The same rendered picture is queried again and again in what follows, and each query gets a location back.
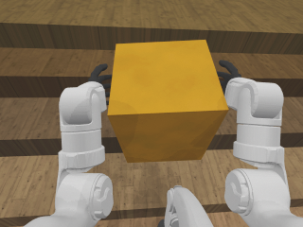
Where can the right robot hand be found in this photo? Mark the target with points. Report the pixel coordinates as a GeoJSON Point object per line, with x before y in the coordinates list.
{"type": "Point", "coordinates": [233, 73]}

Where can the left robot upper arm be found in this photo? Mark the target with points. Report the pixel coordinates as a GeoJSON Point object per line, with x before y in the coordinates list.
{"type": "Point", "coordinates": [82, 200]}

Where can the robot right shin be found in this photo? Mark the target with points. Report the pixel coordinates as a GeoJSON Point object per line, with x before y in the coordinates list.
{"type": "Point", "coordinates": [170, 219]}

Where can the left robot hand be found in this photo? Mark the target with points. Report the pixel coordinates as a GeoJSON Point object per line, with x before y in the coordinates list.
{"type": "Point", "coordinates": [96, 78]}

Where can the right robot forearm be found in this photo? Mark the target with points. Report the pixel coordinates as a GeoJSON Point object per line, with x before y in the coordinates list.
{"type": "Point", "coordinates": [259, 118]}

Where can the right robot upper arm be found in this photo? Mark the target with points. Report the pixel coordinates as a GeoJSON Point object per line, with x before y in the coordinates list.
{"type": "Point", "coordinates": [260, 197]}

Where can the carton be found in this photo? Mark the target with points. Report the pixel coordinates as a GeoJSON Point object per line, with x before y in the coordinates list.
{"type": "Point", "coordinates": [166, 102]}

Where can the right robot thigh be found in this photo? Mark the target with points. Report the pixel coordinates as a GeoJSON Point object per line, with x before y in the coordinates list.
{"type": "Point", "coordinates": [185, 206]}

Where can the left robot forearm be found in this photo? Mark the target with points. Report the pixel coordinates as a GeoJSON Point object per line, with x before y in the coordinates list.
{"type": "Point", "coordinates": [80, 110]}

